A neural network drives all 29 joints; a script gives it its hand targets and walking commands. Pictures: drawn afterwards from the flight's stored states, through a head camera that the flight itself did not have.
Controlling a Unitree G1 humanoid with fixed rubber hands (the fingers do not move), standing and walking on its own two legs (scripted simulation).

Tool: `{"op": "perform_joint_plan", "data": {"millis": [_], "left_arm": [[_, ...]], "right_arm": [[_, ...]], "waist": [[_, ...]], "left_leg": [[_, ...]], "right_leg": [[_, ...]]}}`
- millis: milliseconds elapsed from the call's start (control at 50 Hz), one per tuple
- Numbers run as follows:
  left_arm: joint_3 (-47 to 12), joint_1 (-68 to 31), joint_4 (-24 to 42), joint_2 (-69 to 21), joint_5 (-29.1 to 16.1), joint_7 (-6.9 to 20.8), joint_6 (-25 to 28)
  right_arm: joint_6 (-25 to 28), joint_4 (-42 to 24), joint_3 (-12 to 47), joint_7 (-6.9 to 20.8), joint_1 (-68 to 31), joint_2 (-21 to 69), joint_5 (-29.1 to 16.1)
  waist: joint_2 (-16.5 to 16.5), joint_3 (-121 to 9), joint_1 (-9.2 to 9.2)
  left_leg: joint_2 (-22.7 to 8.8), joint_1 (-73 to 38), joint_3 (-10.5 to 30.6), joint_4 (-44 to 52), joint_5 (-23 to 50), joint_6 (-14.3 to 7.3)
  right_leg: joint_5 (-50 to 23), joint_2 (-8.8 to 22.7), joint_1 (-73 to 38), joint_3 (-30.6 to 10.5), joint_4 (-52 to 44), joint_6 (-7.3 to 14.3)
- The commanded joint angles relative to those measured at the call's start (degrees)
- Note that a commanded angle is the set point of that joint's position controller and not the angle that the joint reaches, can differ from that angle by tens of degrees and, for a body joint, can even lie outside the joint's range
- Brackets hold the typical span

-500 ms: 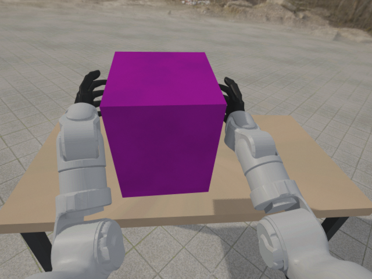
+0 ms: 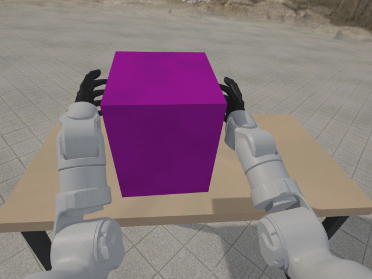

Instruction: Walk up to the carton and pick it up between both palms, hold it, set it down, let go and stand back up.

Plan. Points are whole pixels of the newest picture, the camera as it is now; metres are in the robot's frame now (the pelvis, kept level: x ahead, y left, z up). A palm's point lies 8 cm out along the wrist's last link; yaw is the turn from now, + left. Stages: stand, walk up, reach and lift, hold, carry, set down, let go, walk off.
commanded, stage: hold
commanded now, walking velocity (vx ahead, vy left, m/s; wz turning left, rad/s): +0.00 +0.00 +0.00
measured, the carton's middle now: (163, 124) +0.41 +0.01 +0.19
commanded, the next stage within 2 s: none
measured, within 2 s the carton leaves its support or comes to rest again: neither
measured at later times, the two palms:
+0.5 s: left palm (86, 107) +0.37 +0.16 +0.26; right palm (233, 110) +0.37 -0.13 +0.25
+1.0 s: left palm (87, 108) +0.36 +0.16 +0.26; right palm (234, 114) +0.36 -0.13 +0.24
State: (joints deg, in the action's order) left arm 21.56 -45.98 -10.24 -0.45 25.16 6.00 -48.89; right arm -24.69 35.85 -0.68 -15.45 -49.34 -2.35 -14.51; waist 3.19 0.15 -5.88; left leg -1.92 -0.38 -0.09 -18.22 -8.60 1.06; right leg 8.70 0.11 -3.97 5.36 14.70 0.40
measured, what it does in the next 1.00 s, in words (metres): stands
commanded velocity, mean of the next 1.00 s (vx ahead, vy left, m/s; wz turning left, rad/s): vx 0.00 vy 0.00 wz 0.00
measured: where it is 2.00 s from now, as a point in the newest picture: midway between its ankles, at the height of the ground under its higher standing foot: outside the picture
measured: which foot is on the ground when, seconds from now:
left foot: down 0.00-1.00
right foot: down 0.00-1.00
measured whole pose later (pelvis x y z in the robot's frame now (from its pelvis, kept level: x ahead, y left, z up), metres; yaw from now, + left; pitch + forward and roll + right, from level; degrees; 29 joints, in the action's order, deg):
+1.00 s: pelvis +0.00 +0.00 +0.00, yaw +0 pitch -10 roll -1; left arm 22.1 -46.0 -10.3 -0.9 25.2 5.9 -48.4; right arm -24.9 35.6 -1.3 -15.3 -49.3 -2.1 -14.1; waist 2.9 -0.3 -5.6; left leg -2.0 -0.2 -0.4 -18.0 -8.5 1.0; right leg 8.5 0.1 -3.6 5.0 14.7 0.4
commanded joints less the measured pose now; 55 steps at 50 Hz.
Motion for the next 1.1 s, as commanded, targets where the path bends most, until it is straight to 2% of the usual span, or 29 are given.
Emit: {"op": "perform_joint_plan", "data": {"millis": [0,60,80,140,220,280,300,340,380,420,520,640,840,1080], "left_arm": [[-25.92,-33.14,2.66,-32.07,-12.71,7.22,3.90],[-27.04,-33.68,4.98,-32.34,-13.56,6.94,4.18],[-26.59,-33.23,3.53,-31.76,-13.26,6.92,3.99],[-25.74,-32.70,3.11,-31.13,-12.71,7.19,3.69],[-23.74,-34.15,2.09,-30.54,-12.29,7.10,3.90],[-23.19,-35.39,0.48,-30.65,-11.67,6.93,4.07],[-23.92,-34.85,0.82,-31.05,-12.38,6.97,4.10],[-25.03,-34.98,1.87,-31.43,-13.06,6.81,4.31],[-24.09,-33.75,2.54,-31.58,-12.94,7.06,4.36],[-23.83,-32.55,2.75,-30.48,-12.55,7.52,4.18],[-23.73,-32.16,2.37,-29.95,-11.34,8.83,3.24],[-25.30,-32.97,4.08,-31.26,-12.09,8.55,3.25],[-23.95,-33.12,2.38,-31.09,-11.54,7.62,3.66],[-23.02,-33.17,1.09,-30.20,-11.29,8.17,3.92]], "right_arm": [[3.48,-19.52,17.18,6.33,-43.43,31.67,-6.45],[3.21,-20.37,17.73,5.94,-42.27,32.24,-6.91],[3.01,-19.93,17.50,5.81,-42.59,31.75,-6.85],[2.53,-19.46,17.46,5.71,-42.05,31.66,-6.94],[2.56,-18.97,18.23,6.11,-44.16,33.25,-6.77],[2.49,-15.73,16.22,6.58,-43.69,32.87,-5.75],[2.96,-17.49,16.40,6.64,-44.56,33.06,-5.80],[3.07,-17.85,16.78,6.41,-44.31,33.10,-6.54],[3.44,-20.69,17.60,5.71,-43.81,33.38,-7.19],[2.99,-20.15,18.15,5.02,-42.32,32.71,-7.55],[2.10,-18.25,15.96,5.25,-40.60,31.06,-6.37],[2.38,-19.80,16.15,5.69,-41.85,30.88,-6.85],[3.15,-18.15,15.75,6.75,-42.37,31.20,-5.35],[3.60,-18.46,16.28,5.85,-42.71,32.42,-5.42]], "waist": [[-5.36,-18.24,-0.94],[-5.38,-20.29,-1.68],[-5.01,-19.30,-1.68],[-5.10,-17.97,-1.02],[-3.01,-17.98,0.93],[-4.57,-15.46,0.66],[-3.93,-17.70,0.54],[-4.77,-19.35,-0.24],[-3.62,-22.77,0.12],[-3.42,-21.27,-0.67],[-4.68,-15.59,-1.22],[-6.25,-17.22,-1.32],[-5.12,-17.29,-0.07],[-3.78,-17.67,-0.34]], "left_leg": [[4.51,-3.74,-2.65,0.33,12.96,0.93],[4.71,-4.61,-2.44,-0.21,13.99,1.26],[4.88,-4.70,-2.42,-0.14,13.13,1.06],[4.93,-3.37,-2.55,0.76,11.17,0.72],[4.87,-2.56,-2.86,1.35,9.65,-0.45],[4.64,-1.20,-3.06,2.57,6.54,-0.26],[4.62,-1.55,-3.10,2.14,7.12,-0.41],[4.76,-3.06,-3.04,0.88,10.29,0.10],[5.11,-5.25,-2.89,-0.67,13.44,-0.13],[5.12,-5.47,-2.76,-0.64,14.15,0.31],[4.59,-2.62,-2.94,1.30,11.52,0.90],[4.19,-3.42,-2.71,0.55,14.26,1.67],[3.95,-2.06,-3.13,1.96,9.90,0.43],[4.77,-3.22,-3.27,1.09,10.17,-0.24]], "right_leg": [[-8.14,-4.51,-3.30,0.35,-0.68,-2.89],[-10.02,-4.45,-4.01,0.29,-0.37,-3.31],[-9.80,-4.31,-3.28,0.26,-0.75,-3.50],[-8.68,-4.09,-3.10,0.06,-0.73,-3.52],[-6.23,-4.12,-2.53,0.25,-1.07,-3.72],[-2.40,-3.99,-1.14,-0.02,-1.43,-3.20],[-3.48,-4.09,-1.73,-0.07,-1.32,-3.16],[-6.96,-4.24,-2.20,-0.11,-0.90,-3.18],[-11.16,-3.77,-4.50,-0.37,-0.92,-3.80],[-13.70,-3.75,-5.00,-0.09,-0.47,-4.25],[-9.26,-3.75,-4.36,0.19,-0.94,-3.50],[-8.72,-4.27,-4.20,0.40,-0.55,-2.85],[-4.70,-4.34,-3.52,0.32,-0.79,-2.43],[-8.58,-3.54,-3.92,0.14,-1.10,-3.57]]}}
